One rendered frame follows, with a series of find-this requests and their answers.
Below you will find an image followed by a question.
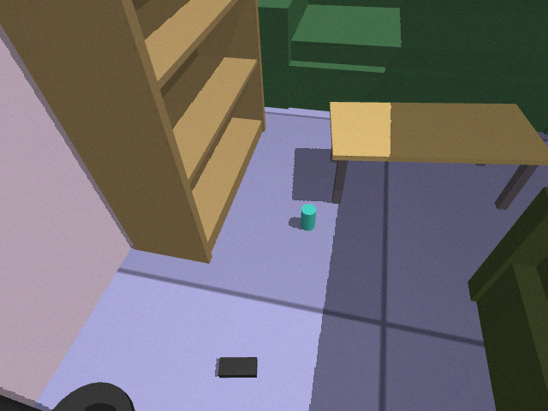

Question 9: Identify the bookshelf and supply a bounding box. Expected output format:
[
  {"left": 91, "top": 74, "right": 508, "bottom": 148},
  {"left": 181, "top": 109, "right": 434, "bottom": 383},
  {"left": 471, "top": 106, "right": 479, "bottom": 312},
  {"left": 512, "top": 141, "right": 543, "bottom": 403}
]
[{"left": 0, "top": 0, "right": 265, "bottom": 264}]

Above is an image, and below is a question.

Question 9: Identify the floor lamp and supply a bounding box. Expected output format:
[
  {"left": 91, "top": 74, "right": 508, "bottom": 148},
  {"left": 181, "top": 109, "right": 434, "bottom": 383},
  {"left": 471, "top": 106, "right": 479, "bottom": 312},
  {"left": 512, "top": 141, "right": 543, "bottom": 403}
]
[{"left": 0, "top": 382, "right": 135, "bottom": 411}]

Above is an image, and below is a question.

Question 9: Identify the coffee table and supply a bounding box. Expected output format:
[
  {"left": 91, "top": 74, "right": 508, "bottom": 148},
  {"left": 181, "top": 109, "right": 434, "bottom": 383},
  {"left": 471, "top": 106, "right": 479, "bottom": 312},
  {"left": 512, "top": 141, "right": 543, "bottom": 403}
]
[{"left": 330, "top": 102, "right": 548, "bottom": 210}]

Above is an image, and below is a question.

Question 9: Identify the armchair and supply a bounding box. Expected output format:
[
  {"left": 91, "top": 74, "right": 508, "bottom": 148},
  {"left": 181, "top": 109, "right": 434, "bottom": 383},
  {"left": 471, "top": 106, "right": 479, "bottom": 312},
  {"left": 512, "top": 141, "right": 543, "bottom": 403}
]
[{"left": 468, "top": 187, "right": 548, "bottom": 411}]

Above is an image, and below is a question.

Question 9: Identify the sofa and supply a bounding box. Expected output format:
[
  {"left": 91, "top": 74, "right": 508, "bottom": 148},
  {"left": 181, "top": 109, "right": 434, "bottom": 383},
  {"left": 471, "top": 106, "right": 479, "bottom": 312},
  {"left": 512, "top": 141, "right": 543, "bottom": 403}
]
[{"left": 258, "top": 0, "right": 548, "bottom": 134}]

